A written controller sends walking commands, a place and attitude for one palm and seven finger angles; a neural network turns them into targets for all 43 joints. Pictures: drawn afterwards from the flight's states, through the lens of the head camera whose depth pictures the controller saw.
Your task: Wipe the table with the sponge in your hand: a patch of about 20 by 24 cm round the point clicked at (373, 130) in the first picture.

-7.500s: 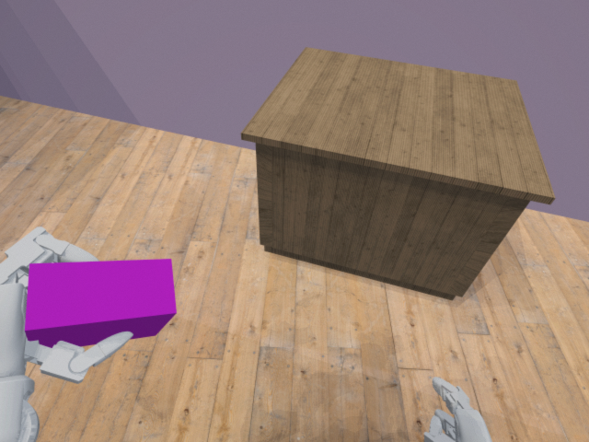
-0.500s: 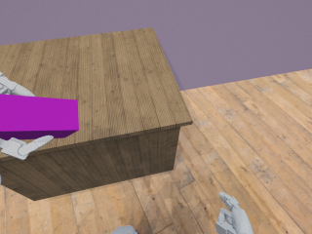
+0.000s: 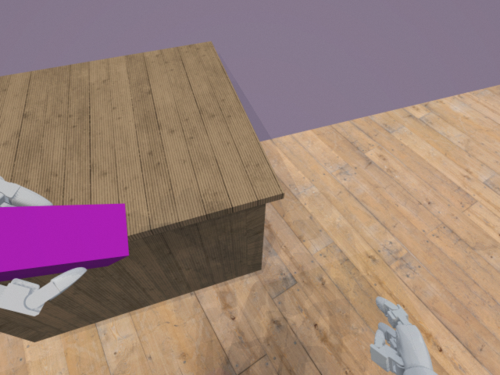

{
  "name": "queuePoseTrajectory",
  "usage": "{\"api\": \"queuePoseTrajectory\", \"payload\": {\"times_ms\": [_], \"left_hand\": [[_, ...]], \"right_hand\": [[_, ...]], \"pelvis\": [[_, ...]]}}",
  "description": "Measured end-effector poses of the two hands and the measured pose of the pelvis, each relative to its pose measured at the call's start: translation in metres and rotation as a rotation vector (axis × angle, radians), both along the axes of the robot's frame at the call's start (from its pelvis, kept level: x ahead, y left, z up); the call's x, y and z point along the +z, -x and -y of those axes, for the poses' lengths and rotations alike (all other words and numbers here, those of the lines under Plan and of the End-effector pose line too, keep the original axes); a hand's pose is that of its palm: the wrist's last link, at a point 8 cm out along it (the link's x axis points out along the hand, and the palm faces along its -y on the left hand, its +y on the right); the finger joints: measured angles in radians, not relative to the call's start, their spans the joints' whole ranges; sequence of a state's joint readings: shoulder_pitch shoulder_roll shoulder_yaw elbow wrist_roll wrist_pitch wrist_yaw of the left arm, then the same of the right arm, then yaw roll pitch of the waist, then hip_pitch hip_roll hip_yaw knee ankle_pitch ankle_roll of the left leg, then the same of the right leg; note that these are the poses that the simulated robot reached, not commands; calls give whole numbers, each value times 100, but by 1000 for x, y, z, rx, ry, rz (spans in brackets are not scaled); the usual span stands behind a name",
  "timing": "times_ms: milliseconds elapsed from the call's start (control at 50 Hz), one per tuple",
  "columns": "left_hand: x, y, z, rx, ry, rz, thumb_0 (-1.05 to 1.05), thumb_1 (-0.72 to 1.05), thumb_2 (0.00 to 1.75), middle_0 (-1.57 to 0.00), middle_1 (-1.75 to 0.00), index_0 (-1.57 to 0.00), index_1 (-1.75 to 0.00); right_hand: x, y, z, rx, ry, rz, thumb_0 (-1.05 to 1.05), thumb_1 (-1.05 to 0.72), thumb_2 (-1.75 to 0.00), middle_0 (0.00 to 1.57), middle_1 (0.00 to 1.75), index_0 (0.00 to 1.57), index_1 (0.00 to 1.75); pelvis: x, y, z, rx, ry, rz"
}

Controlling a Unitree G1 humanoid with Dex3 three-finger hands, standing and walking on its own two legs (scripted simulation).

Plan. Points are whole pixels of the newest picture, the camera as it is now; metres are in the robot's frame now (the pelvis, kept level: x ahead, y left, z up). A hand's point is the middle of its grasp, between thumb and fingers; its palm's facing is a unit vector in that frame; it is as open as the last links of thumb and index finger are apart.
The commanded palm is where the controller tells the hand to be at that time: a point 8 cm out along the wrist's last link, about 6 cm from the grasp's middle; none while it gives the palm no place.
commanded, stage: come to a stop and stand still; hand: left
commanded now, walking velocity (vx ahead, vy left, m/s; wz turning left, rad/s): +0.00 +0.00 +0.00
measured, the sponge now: (78, 241) +0.24 +0.21 +0.16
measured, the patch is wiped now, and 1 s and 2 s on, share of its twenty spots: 0.00 0.00 0.00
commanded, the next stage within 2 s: look again from close up in 0.90 s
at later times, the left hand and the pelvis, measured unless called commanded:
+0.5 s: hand out of the picture +0.22 +0.29 +0.17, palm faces +0.38 -0.84 -0.37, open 10.2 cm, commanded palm +0.16 +0.33 +0.18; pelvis +0.00 +0.05 +0.01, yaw +0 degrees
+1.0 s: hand out of the picture +0.21 +0.32 +0.16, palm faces +0.39 -0.84 -0.37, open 10.2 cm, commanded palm +0.15 +0.35 +0.18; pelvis -0.01 +0.07 +0.01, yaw -1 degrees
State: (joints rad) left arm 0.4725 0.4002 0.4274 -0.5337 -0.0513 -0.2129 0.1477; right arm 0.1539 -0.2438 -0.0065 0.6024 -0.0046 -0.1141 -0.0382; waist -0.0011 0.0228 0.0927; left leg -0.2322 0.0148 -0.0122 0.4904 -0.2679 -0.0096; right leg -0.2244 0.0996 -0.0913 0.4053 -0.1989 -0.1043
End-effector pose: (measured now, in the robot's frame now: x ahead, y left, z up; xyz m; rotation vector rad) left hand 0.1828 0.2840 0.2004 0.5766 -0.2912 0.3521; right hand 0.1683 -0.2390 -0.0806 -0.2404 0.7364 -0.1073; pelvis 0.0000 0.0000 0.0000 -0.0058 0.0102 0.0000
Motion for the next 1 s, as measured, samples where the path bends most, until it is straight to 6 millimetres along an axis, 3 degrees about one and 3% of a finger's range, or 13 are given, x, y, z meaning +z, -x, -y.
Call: {"api": "queuePoseTrajectory", "payload": {"times_ms": [220,440,640,860,1000], "left_hand": [[-42,9,-21,52,186,-99,-1,-50,101,-71,-137,-73,-136],[-14,6,-41,-18,132,10,-1,-50,101,-71,-137,-73,-136],[-36,12,-63,4,175,-72,-1,-50,101,-71,-137,-73,-136],[-21,15,-72,-23,129,-16,-1,-50,101,-72,-137,-73,-136],[-28,16,-77,4,150,-44,-1,-50,101,-72,-137,-73,-136]], "right_hand": [[13,-17,-44,67,-16,43,1,-91,-90,20,30,21,30],[24,-8,-59,58,20,57,1,-90,-90,20,30,21,30],[21,11,-68,26,45,14,1,-91,-90,20,30,21,30],[17,12,-90,48,24,19,1,-90,-90,20,30,21,30],[17,8,-95,50,14,27,1,-90,-90,20,30,21,30]], "pelvis": [[4,0,-18,6,3,19],[6,4,-41,1,9,18],[6,8,-60,-6,12,17],[5,14,-72,-9,13,17],[5,12,-75,-12,13,15]]}}
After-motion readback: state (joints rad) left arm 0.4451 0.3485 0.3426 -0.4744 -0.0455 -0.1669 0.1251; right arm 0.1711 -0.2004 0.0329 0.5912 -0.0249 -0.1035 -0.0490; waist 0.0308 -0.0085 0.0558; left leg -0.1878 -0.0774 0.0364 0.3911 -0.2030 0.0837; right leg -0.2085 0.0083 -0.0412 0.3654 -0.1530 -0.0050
